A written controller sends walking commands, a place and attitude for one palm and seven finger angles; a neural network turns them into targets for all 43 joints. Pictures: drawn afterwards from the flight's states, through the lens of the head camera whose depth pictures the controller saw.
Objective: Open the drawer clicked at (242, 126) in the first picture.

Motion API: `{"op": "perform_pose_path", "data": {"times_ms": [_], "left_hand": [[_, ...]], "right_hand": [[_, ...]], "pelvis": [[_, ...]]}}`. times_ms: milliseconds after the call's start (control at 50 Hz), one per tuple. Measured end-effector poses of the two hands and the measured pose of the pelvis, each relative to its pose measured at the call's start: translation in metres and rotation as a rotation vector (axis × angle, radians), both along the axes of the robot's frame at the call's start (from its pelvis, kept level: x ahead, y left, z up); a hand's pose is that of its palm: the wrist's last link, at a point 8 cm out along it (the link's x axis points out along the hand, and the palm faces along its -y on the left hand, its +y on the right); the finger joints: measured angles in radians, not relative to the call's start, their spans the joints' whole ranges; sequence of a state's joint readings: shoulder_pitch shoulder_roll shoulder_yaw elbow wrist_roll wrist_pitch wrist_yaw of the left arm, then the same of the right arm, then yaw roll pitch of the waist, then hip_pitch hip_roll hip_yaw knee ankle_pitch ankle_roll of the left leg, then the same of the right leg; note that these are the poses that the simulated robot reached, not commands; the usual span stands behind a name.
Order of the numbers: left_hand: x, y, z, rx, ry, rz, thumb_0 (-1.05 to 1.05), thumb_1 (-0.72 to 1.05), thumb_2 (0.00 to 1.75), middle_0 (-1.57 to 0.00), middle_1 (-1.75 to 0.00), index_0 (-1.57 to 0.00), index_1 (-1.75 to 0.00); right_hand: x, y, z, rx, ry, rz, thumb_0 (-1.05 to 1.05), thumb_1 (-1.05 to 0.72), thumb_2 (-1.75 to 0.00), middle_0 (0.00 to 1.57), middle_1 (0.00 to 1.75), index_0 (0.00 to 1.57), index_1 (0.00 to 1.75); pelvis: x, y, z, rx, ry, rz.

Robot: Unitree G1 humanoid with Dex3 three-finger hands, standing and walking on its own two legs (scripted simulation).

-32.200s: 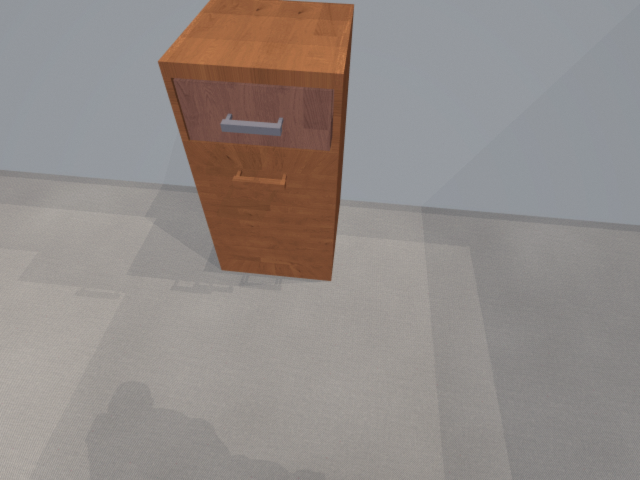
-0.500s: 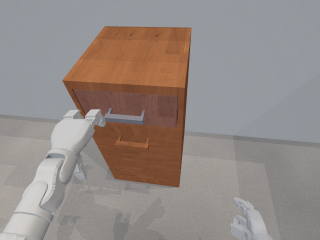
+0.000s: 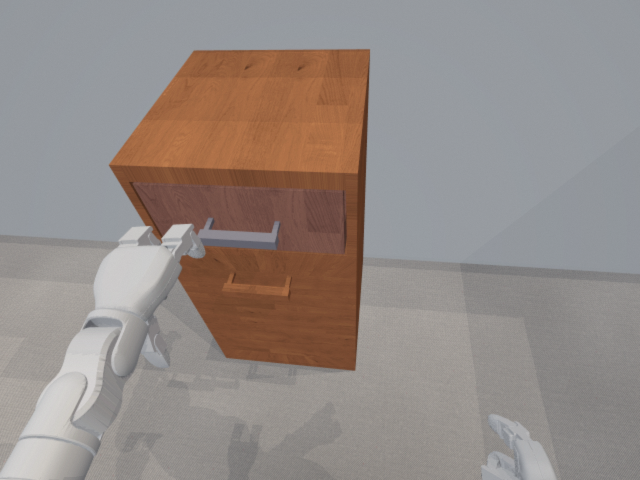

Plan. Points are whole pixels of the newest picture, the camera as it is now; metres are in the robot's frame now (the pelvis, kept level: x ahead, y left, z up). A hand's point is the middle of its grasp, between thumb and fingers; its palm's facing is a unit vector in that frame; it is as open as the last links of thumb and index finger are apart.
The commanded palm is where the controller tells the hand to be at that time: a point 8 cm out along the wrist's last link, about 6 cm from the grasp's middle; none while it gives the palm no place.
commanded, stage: move the hooked fingers above the handle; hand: left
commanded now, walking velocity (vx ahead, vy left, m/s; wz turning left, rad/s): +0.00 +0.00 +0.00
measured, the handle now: (240, 231) +0.53 +0.23 -0.07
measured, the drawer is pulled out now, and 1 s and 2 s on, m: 0.00 0.00 0.00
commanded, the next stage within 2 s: none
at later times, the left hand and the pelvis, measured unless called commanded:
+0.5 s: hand (196, 275) +0.36 +0.23 +0.03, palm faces -0.08 -0.05 -1.00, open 13.8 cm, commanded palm +0.36 +0.23 +0.10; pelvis +0.01 -0.01 -0.01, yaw +0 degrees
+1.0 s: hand (215, 252) +0.43 +0.22 +0.01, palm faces -0.09 -0.05 -1.00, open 13.8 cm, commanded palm +0.42 +0.23 +0.07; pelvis +0.01 +0.00 -0.02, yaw +0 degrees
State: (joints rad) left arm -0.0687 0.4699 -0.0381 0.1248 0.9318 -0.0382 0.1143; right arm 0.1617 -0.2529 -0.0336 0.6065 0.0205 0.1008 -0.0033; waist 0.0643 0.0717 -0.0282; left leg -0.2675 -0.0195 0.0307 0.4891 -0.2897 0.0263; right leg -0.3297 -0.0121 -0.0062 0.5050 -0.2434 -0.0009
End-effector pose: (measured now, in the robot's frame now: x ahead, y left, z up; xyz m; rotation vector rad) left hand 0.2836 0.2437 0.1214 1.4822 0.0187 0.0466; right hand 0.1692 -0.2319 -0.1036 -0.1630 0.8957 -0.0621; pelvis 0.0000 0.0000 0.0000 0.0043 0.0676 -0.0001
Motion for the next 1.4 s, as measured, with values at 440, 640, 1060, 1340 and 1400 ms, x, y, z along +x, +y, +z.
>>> {"op": "perform_pose_path", "data": {"times_ms": [440, 640, 1060, 1340, 1400], "left_hand": [[0.056, -0.012, -0.028, 0.035, 0.069, -0.011, 0.00, -0.49, 0.30, -0.32, -1.20, -0.32, -1.20], [0.086, -0.022, -0.038, 0.028, 0.069, -0.087, 0.00, -0.48, 0.30, -0.32, -1.20, -0.32, -1.20], [0.133, -0.018, -0.059, 0.040, 0.072, -0.094, 0.00, -0.48, 0.30, -0.32, -1.20, -0.32, -1.20], [0.159, -0.016, -0.078, 0.060, 0.132, -0.069, 0.00, -0.48, 0.30, -0.32, -1.20, -0.32, -1.20], [0.167, -0.024, -0.076, 0.047, 0.098, -0.103, 0.00, -0.48, 0.30, -0.32, -1.20, -0.32, -1.20]], "right_hand": [[-0.022, -0.019, -0.014, -0.025, 0.086, -0.053, 0.01, -0.91, -0.90, 0.20, 0.30, 0.20, 0.30], [-0.053, -0.034, -0.023, -0.072, 0.173, -0.116, 0.01, -0.91, -0.90, 0.20, 0.30, 0.20, 0.30], [-0.103, -0.035, -0.033, -0.102, 0.305, -0.183, 0.01, -0.91, -0.90, 0.20, 0.30, 0.20, 0.30], [-0.150, -0.030, -0.039, -0.121, 0.414, -0.224, 0.01, -0.91, -0.90, 0.20, 0.30, 0.21, 0.30], [-0.160, -0.032, -0.039, -0.136, 0.438, -0.236, 0.01, -0.91, -0.90, 0.20, 0.30, 0.21, 0.30]], "pelvis": [[0.005, -0.008, -0.006, 0.003, 0.066, 0.000], [0.008, -0.007, -0.011, 0.001, 0.106, -0.001], [0.004, 0.002, -0.021, -0.009, 0.188, -0.005], [-0.003, 0.009, -0.028, -0.017, 0.241, -0.007], [-0.004, 0.010, -0.031, -0.020, 0.256, -0.007]]}}
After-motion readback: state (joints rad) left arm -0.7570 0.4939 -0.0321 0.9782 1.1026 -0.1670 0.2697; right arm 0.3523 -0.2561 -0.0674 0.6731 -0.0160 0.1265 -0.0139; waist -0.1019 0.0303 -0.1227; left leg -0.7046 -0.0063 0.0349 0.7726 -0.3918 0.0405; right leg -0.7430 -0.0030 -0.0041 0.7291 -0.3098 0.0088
